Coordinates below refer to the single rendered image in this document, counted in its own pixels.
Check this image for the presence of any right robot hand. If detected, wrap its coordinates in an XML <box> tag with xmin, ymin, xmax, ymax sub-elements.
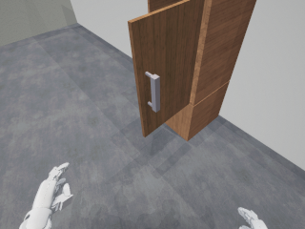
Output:
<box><xmin>237</xmin><ymin>207</ymin><xmax>268</xmax><ymax>229</ymax></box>

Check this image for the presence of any left robot forearm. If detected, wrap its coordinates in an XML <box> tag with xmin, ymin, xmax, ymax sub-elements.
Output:
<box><xmin>19</xmin><ymin>207</ymin><xmax>52</xmax><ymax>229</ymax></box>

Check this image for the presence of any left robot hand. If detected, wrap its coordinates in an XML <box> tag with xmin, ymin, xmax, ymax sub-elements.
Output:
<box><xmin>31</xmin><ymin>162</ymin><xmax>73</xmax><ymax>214</ymax></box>

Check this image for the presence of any cupboard door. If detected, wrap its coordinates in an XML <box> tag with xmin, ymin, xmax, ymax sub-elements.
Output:
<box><xmin>128</xmin><ymin>0</ymin><xmax>205</xmax><ymax>137</ymax></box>

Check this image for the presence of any handle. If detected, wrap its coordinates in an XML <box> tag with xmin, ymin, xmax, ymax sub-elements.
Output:
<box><xmin>145</xmin><ymin>72</ymin><xmax>160</xmax><ymax>113</ymax></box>

